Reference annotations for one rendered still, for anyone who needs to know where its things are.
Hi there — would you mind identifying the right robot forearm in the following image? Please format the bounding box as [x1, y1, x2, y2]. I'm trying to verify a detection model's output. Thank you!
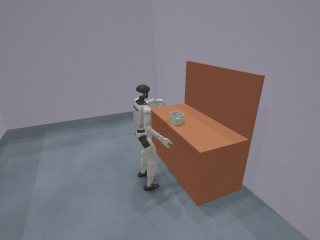
[146, 126, 164, 142]

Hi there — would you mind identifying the right robot hand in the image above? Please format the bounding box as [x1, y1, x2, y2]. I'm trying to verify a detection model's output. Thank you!
[162, 137, 173, 148]

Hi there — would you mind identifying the left robot forearm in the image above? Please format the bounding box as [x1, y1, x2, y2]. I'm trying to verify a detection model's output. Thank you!
[146, 98, 157, 106]

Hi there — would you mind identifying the right robot upper arm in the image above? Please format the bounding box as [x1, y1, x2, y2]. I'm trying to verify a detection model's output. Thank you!
[142, 106, 151, 132]

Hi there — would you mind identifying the right robot thigh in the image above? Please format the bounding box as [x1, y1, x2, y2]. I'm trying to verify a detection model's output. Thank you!
[141, 136, 157, 167]

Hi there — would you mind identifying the right robot foot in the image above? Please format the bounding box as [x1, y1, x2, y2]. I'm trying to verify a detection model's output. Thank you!
[143, 183, 159, 191]

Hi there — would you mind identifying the left robot hand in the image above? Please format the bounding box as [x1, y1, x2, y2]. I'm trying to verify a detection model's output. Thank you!
[155, 99, 167, 108]

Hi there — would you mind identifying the table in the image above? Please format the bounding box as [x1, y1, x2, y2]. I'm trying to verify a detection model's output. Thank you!
[150, 60, 265, 206]

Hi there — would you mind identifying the pot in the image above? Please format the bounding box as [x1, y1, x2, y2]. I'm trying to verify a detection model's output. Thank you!
[169, 111, 184, 125]

